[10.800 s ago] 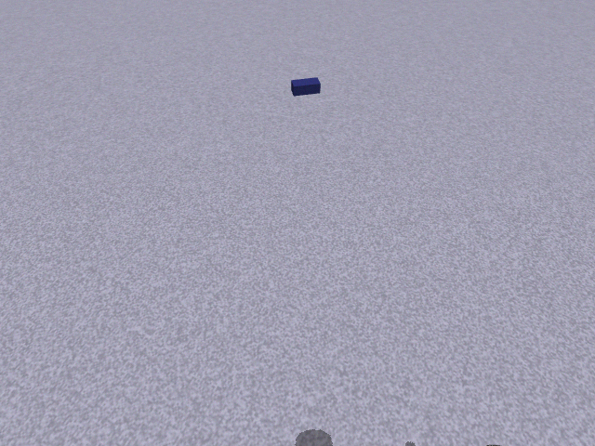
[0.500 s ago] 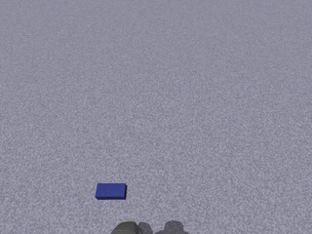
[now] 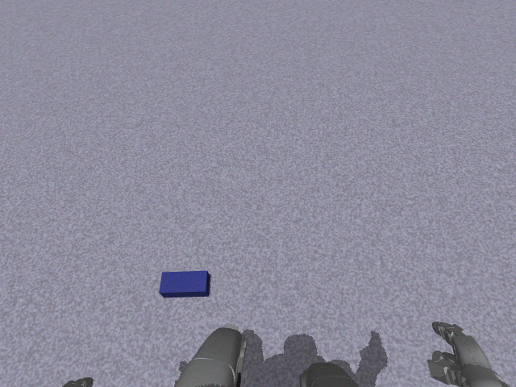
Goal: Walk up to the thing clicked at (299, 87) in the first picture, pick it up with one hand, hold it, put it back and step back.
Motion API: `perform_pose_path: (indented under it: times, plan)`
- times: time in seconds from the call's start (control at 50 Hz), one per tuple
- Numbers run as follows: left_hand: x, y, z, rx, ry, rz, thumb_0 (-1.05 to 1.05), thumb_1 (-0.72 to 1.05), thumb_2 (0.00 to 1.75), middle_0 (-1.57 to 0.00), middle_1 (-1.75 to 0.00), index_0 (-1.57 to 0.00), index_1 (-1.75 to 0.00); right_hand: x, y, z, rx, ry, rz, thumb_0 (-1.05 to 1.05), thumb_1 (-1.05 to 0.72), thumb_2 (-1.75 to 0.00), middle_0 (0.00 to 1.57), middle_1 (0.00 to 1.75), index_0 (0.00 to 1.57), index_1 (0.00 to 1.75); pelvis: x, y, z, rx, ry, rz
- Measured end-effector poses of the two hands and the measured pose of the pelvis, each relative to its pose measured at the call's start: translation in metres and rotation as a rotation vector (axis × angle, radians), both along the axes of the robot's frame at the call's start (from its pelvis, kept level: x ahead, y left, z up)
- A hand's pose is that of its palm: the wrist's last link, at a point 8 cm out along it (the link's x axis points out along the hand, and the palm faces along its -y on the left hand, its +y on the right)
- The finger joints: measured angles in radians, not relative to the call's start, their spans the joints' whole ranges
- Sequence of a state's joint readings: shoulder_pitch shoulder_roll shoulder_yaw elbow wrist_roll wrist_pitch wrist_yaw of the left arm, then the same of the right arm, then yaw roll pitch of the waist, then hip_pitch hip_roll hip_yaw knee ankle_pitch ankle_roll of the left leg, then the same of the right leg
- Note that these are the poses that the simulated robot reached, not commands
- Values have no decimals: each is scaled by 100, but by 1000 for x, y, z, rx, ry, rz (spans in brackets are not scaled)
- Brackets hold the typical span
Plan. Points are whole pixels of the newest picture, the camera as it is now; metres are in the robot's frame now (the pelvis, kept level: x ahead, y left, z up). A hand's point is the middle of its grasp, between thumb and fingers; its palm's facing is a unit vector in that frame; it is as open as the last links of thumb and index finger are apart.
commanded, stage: walk up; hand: left
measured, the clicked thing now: (185, 284) +0.47 +0.33 -0.71
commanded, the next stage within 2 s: stand in 1.16 s
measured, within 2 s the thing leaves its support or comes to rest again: neither
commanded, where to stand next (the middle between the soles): +0.06 +0.02 m, yaw +2 degrees
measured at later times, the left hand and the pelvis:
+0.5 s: hand out of the picture +0.07 +0.32 -0.13, palm faces +0.07 -0.93 -0.36, open 7.4 cm; pelvis +0.04 +0.04 +0.02, yaw +5 degrees
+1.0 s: hand out of the picture +0.11 +0.29 -0.13, palm faces +0.11 -0.93 -0.36, open 7.4 cm; pelvis +0.01 +0.02 +0.01, yaw +7 degrees
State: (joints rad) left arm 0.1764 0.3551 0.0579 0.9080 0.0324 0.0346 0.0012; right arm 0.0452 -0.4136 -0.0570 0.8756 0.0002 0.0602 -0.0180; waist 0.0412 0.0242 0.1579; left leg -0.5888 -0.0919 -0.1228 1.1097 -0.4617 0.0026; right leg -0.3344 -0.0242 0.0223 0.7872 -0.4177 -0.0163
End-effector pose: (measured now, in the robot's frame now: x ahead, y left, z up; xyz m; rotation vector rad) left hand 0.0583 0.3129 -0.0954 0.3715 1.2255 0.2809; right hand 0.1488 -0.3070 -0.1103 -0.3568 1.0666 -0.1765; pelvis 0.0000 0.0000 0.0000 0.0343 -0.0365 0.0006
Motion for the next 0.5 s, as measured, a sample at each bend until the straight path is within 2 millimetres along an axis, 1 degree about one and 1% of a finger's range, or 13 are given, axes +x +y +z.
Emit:
perform_pose_path:
  times: [0.04, 0.1, 0.14, 0.16, 0.2, 0.24, 0.3, 0.32, 0.36, 0.44, 0.5]
  plan:
    - [-12, 0, 8, 10, 10, 8, 1, 90, 90, -20, -30, -20, -30, -21, -3, 0, 6, 40, -3, 1, -91, -89, 20, 30, 20, 30, -3, 0, 6, -2, 6, 11]
    - [-25, 4, 19, 8, -22, 24, 1, 90, 90, -21, -30, -20, -30, -54, -4, 1, 15, 136, 18, 1, -91, -89, 20, 30, 20, 30, 0, 1, 13, -4, 11, 42]
    - [-33, 10, 25, 6, -53, 45, 1, 90, 90, -21, -30, -20, -31, -69, -4, 4, 11, 198, 36, 1, -91, -89, 20, 30, 20, 30, 3, 4, 16, -3, 10, 63]
    - [-38, 14, 27, 5, -60, 55, 1, 90, 90, -21, -30, -20, -31, -73, -2, 6, 6, 219, 45, 1, -91, -89, 20, 30, 20, 30, 5, 7, 17, -4, 8, 72]
    - [-50, 24, 29, 3, -53, 73, 1, 90, 90, -21, -30, -20, -31, -74, 2, 11, -3, 234, 62, 1, -91, -89, 20, 30, 20, 30, 8, 13, 19, -9, 4, 86]
    - [-61, 36, 26, -3, -25, 85, 1, 90, 90, -21, -30, -20, -31, -68, 10, 17, -10, 213, 74, 1, -91, -89, 20, 30, 20, 30, 11, 20, 19, -15, 2, 95]
    - [-68, 54, 13, -10, 34, 88, 1, 90, 90, -20, -30, -20, -30, -55, 21, 23, -33, 124, 76, 1, -91, -89, 20, 30, 20, 30, 16, 33, 13, 1, -8, 87]
    - [-67, 57, 10, -13, 52, 92, 1, 90, 90, -20, -30, -20, -30, -53, 24, 26, -40, 95, 74, 1, -91, -89, 20, 30, 20, 30, 18, 36, 12, 0, -9, 85]
    - [-57, 59, 7, -26, 62, 86, 1, 90, 90, -20, -30, -20, -30, -51, 29, 33, -47, 61, 60, 1, -91, -89, 20, 30, 20, 30, 24, 39, 14, -8, -12, 90]
    - [-23, 59, 5, -53, 5, 57, 1, 90, 90, -20, -30, -20, -30, -48, 32, 44, -66, 53, 50, 1, -90, -89, 20, 30, 20, 30, 36, 40, 20, -11, -24, 87]
    - [1, 53, 2, -66, -28, 55, 1, 91, 90, -20, -30, -20, -30, -40, 32, 45, -77, 64, 47, 1, -90, -89, 20, 30, 20, 31, 41, 38, 20, -15, -33, 81]
